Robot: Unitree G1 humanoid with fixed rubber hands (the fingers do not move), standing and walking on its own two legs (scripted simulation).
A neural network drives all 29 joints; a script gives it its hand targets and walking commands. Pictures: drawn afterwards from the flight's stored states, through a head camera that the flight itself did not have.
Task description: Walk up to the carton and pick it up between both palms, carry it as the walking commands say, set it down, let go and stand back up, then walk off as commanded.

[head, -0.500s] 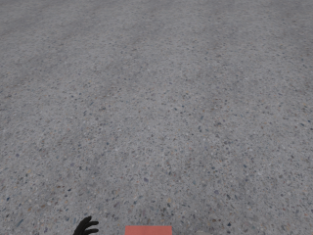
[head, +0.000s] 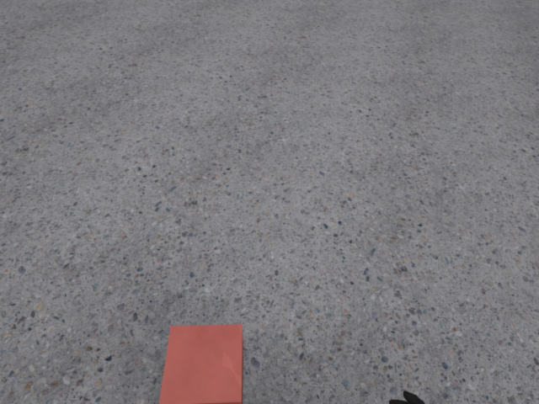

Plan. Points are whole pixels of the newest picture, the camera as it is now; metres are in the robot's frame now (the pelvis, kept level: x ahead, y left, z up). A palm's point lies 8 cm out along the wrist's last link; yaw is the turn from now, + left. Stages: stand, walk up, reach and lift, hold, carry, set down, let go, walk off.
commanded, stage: walk off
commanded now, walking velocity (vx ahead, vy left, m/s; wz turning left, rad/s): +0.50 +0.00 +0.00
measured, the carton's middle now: (208, 372) +0.30 +0.19 -0.64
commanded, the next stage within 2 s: none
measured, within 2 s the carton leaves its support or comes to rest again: rests again in 0.74 s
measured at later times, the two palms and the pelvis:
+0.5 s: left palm (187, 315) +0.29 +0.18 -0.13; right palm (441, 368) +0.23 -0.27 -0.14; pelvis +0.22 -0.05 +0.00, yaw +2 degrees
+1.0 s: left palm (178, 235) +0.46 +0.24 -0.14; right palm (400, 264) +0.41 -0.23 -0.11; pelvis +0.41 +0.01 +0.01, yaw +0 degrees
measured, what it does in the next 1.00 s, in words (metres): walks ahead: right foot, then left foot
